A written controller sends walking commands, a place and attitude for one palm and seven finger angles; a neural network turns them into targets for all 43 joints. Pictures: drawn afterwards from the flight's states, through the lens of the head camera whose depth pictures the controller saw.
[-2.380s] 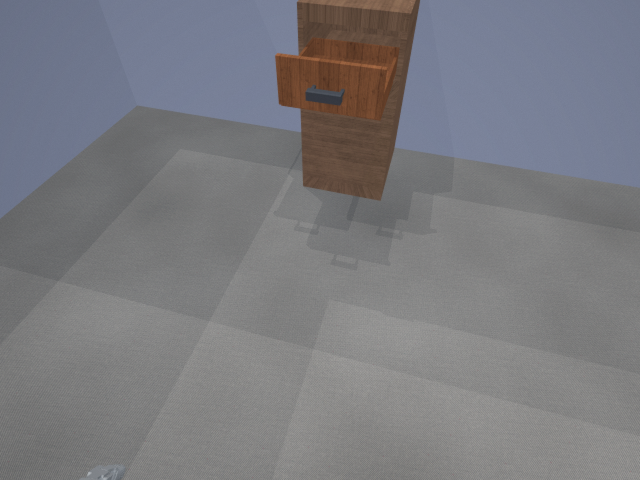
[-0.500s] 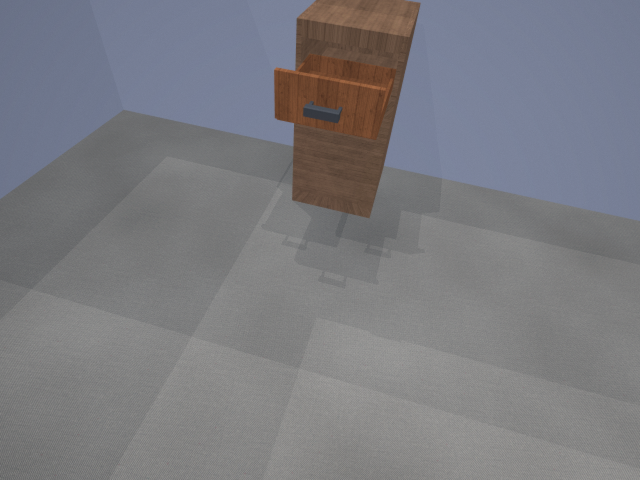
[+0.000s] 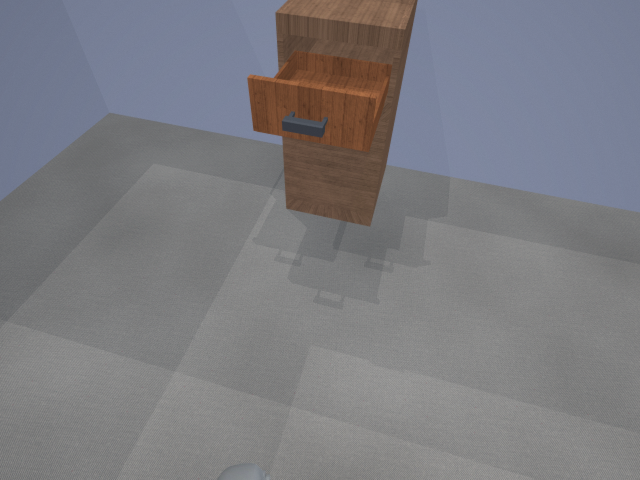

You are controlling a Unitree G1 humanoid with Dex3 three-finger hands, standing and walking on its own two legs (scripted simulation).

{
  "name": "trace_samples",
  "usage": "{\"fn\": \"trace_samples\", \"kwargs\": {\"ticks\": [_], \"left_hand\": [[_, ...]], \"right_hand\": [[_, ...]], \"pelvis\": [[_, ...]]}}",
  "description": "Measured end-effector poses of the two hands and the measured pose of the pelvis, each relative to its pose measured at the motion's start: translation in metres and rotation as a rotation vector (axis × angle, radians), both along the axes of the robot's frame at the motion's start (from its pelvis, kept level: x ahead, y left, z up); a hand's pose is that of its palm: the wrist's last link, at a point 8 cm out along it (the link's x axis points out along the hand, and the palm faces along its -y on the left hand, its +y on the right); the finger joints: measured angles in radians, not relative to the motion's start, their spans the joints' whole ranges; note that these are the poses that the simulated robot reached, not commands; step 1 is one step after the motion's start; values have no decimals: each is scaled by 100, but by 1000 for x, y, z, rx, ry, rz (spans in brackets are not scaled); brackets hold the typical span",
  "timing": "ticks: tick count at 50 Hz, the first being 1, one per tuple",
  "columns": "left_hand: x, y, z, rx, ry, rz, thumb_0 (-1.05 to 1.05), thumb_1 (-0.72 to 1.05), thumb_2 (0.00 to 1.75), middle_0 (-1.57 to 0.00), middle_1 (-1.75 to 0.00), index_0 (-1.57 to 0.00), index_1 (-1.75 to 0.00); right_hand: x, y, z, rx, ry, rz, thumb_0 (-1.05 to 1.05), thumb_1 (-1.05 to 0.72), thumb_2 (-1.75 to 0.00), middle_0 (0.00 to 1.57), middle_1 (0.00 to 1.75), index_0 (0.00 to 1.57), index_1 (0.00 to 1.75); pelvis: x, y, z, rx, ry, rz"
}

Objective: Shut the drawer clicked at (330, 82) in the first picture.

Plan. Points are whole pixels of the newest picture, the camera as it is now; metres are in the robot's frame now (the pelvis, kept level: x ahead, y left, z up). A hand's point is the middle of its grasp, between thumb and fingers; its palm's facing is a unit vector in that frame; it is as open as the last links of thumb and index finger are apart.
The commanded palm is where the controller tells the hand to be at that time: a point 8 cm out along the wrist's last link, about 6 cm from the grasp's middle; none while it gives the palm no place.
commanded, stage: walk to a spot facing it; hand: left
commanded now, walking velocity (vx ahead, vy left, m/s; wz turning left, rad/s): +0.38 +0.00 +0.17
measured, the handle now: (306, 122) +0.97 +0.06 -0.09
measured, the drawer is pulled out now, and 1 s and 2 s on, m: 0.30 0.30 0.30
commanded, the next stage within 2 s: turn to face it in 0.52 s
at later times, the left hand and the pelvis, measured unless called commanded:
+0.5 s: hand (169, 451) +0.20 +0.23 -0.16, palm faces +0.08 -0.98 -0.15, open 7.4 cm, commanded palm none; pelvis +0.19 +0.05 +0.02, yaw +0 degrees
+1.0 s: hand (245, 313) +0.42 +0.15 -0.15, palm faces -0.08 -0.97 -0.22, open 7.2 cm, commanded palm none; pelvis +0.32 -0.03 +0.01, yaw -7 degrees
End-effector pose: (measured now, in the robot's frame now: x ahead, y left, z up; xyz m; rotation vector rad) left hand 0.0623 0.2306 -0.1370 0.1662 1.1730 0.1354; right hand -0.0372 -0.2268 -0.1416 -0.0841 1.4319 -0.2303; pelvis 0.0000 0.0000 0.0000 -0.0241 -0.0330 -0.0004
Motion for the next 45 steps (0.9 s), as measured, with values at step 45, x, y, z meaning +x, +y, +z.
{"fn": "trace_samples", "kwargs": {"ticks": [45], "left_hand": [[350,-32,12,32,2,-79,0,93,90,-20,-30,-20,-30]], "right_hand": [[313,-14,-9,34,-5,-60,0,-91,-90,20,29,19,30]], "pelvis": [[313,-25,2,30,11,-86]]}}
